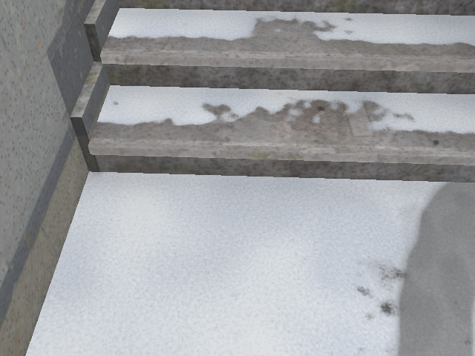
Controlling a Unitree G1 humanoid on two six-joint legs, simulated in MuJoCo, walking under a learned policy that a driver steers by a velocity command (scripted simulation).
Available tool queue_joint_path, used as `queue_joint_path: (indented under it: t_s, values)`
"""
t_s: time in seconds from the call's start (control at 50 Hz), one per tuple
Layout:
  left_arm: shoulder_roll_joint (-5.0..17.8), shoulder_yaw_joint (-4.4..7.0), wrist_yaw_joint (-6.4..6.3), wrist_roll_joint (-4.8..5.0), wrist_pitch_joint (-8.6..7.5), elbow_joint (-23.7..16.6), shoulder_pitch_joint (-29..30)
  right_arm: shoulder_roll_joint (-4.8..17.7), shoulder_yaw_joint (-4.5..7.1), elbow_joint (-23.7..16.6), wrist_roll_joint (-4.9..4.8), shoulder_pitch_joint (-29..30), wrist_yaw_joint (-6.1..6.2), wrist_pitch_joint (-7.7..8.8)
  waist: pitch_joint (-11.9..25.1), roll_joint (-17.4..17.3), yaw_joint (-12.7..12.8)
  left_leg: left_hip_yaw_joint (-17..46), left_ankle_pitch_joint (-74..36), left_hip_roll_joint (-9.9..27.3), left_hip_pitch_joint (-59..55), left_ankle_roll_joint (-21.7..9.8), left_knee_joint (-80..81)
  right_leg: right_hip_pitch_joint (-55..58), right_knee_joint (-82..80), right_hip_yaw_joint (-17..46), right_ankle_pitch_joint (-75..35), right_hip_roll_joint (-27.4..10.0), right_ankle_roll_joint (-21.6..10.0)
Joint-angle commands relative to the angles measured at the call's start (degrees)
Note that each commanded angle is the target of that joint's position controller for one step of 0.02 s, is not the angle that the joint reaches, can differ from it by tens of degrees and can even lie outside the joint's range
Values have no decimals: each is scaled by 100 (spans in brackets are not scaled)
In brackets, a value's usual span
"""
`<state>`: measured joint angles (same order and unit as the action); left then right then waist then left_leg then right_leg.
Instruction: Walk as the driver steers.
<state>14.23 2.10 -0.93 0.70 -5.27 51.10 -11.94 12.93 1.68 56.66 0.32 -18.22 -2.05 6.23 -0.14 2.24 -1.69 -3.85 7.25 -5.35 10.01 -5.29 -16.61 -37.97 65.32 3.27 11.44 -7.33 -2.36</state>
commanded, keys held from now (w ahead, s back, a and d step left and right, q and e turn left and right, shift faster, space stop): w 0.78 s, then w+e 0.22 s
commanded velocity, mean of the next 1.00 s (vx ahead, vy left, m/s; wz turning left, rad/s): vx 0.50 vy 0.00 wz -0.05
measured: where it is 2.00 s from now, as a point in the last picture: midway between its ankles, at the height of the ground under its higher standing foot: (284, 175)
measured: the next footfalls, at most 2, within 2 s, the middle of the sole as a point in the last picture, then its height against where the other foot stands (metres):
right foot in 0.30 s outside the picture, level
left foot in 0.86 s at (213, 313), level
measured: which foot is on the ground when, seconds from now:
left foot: down 0.00-0.32, up 0.34-0.84, down 0.86-1.00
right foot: up 0.00-0.28, down 0.30-0.86, up 0.88-1.00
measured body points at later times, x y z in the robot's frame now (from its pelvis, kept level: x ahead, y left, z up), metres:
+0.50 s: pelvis +0.28 -0.08 +0.00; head +0.29 -0.10 +0.45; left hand +0.33 +0.18 -0.12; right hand +0.37 -0.35 -0.14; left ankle +0.28 +0.08 -0.66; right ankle +0.30 -0.17 -0.74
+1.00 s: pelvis +0.55 -0.02 -0.01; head +0.58 +0.00 +0.44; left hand +0.60 +0.25 -0.15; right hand +0.65 -0.29 -0.12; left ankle +0.61 +0.08 -0.74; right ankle +0.46 -0.16 -0.65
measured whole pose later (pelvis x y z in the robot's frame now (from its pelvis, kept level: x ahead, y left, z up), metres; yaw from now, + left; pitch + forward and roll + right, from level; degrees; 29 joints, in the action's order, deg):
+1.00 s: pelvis +0.55 -0.02 -0.01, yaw -3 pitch +1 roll +0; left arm 15.5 3.1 -0.3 1.9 -5.2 55.2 -17.7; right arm 14.2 2.6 51.4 0.6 -10.1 -1.0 6.8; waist -1.9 2.7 -0.1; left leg -5.7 8.7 -0.2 18.4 -2.4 -25.7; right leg -25.5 67.9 3.1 20.6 -2.5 -2.5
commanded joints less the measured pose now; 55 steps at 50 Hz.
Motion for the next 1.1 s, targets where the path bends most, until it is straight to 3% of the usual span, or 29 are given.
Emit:
queue_joint_path:
  t_s: [0.02,0.1,0.2,0.24,0.28,0.3,0.32,0.34,0.36,0.38,0.4,0.42,0.46,0.52,0.64,0.74,0.8,0.82,0.84,0.86,0.88,0.9,0.92,0.96,0.98,1.02,1.04,1.08,1.1]
  values:
    - [268,79,-40,-73,19,-240,-200,756,119,-313,-7,232,113,104,-311,-431,268,1190,-399,1601,611,-981,1185,-117,-803,7,-922,-242,158]
    - [166,39,33,-18,-49,-484,733,914,146,-216,-99,-235,202,26,-305,-437,-70,918,-486,1515,95,-726,1087,60,-2471,-214,-1758,19,205]
    - [248,17,208,57,-101,-766,1430,974,182,-26,-153,-653,216,-95,-464,-521,-278,1026,-336,1874,-832,-645,677,48,-3340,-248,-1246,185,99]
    - [375,50,274,52,-163,-825,1367,1082,224,-15,-179,-602,261,-160,-383,-564,-147,1156,-485,2036,-1180,-548,328,248,-3628,-260,-742,261,-32]
    - [646,203,273,39,-206,-584,455,1062,207,-67,-135,-400,268,-225,130,-578,377,895,-1927,1762,-1066,-346,-766,1606,-3861,-534,-538,571,-244]
    - [1038,363,227,11,-223,-275,-704,823,110,-166,-45,-356,265,-225,934,-328,816,569,-1984,1404,-299,-165,-2240,3287,-3635,-127,-724,217,-536]
    - [1691,536,210,-74,-188,-105,-1577,195,-92,-277,-30,-921,213,-110,1884,993,812,63,-78,490,2142,296,-4604,5799,-3862,2252,-69,-1212,-1416]
    - [1335,435,224,-49,-162,-65,-1724,325,-88,-212,-112,-935,177,60,2239,1331,846,858,2457,252,3106,275,-5635,6182,-4742,3930,455,-1608,-1679]
    - [996,315,227,-32,-172,-112,-1332,859,60,-342,-259,-424,135,141,1473,874,787,1077,2134,598,3591,146,-6073,5529,-4821,3281,563,-1452,-1393]
    - [798,242,223,-33,-157,-256,-750,927,77,-469,-279,-15,143,159,937,454,612,906,1575,926,3542,95,-5951,4689,-4906,2429,131,-1249,-1206]
    - [623,183,249,-51,-144,-330,-312,865,99,-500,-201,183,175,130,549,110,434,804,1134,1136,3304,124,-5584,3889,-5126,1828,-324,-997,-1120]
    - [465,134,275,-83,-156,-350,-99,798,137,-490,-141,144,203,50,348,160,234,825,850,1315,2947,147,-5228,3353,-5334,1377,-597,-762,-1014]
    - [422,130,311,-95,-180,-238,-141,544,123,-419,-121,-70,219,-104,222,228,60,741,602,1357,2542,224,-4938,2866,-5606,906,-1032,-547,-1033]
    - [638,192,237,-100,-191,-43,-468,539,156,-579,-73,310,248,-174,-5,80,58,706,24,1390,2992,357,-4293,2923,-5765,523,-1728,-521,-1109]
    - [757,200,84,-29,-96,177,-960,377,117,-956,-84,1597,170,-115,-269,105,405,483,-1332,1183,3012,423,-2283,3217,-5930,61,-1451,-373,-903]
    - [830,247,25,21,-3,438,-1317,482,95,-1236,-167,2314,54,-39,-539,186,558,482,-1021,1072,3097,282,-1496,4047,-5732,80,-1309,-680,-810]
    - [902,298,18,2,58,476,-1205,654,151,-1251,-141,2055,-45,11,-378,231,322,372,-506,898,2265,108,-1268,4169,-5243,89,-2107,-755,-703]
    - [947,306,25,6,63,466,-1093,784,217,-1142,-129,1583,-31,36,-186,405,34,281,-255,730,1577,29,-1206,4067,-4822,126,-2916,-685,-672]
    - [864,270,39,-32,85,442,-997,1029,359,-869,-137,676,22,49,294,314,-403,146,-140,555,415,-82,-1128,3782,-3799,-34,-3409,-364,-541]
    - [666,173,58,-107,68,283,-948,1467,490,-646,-41,-427,102,69,1145,-200,-792,1024,-35,1401,-1377,-411,-1299,2615,-2063,-266,-2327,25,-328]
    - [-139,-38,101,-42,-66,203,-1620,1941,588,-552,119,-883,113,47,1931,-1852,-442,3680,976,2828,-3331,-1210,-662,274,122,-364,1083,1074,60]
    - [355,54,117,130,-202,324,-1485,1384,435,-572,105,-835,115,62,2077,-1772,-591,4457,1345,2905,-3231,-1208,-64,-315,1021,542,2216,986,-5]
    - [781,169,117,282,-242,178,-1071,1066,339,-598,29,-452,135,71,1257,-1384,-519,3517,1234,2737,-2581,-869,6,-689,1212,547,1838,685,-62]
    - [754,210,31,135,-152,80,-572,761,224,-711,4,403,126,102,480,-610,-165,2178,225,2401,-993,-560,322,-223,672,317,857,115,-44]
    - [632,233,19,97,-41,104,-686,661,174,-698,33,612,116,133,330,-671,57,1710,-55,2215,-492,-465,527,158,452,371,599,-52,-41]
    - [292,184,52,114,133,108,-882,690,175,-599,38,670,112,162,154,-748,232,1152,-437,2130,-23,-502,814,406,309,330,401,-151,-15]
    - [259,187,56,114,192,48,-838,750,190,-547,38,648,127,173,38,-734,273,883,-623,2104,54,-522,901,278,249,323,249,-167,6]
    - [408,255,34,85,235,-147,-476,852,219,-538,137,704,182,187,-66,-669,266,426,-978,2039,59,-617,997,11,-160,321,-297,-123,63]
    - [424,268,47,50,243,-249,-344,875,227,-512,112,653,202,170,-83,-647,252,247,-1159,2008,-16,-595,997,-66,-410,284,-583,-87,94]
Velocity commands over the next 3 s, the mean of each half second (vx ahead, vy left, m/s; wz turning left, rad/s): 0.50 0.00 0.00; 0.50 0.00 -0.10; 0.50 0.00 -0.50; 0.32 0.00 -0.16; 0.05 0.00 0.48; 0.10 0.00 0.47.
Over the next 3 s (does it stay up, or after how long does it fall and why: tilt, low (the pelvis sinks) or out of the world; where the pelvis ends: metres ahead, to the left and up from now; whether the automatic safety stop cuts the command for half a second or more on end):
stays up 1.30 -0.26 0.14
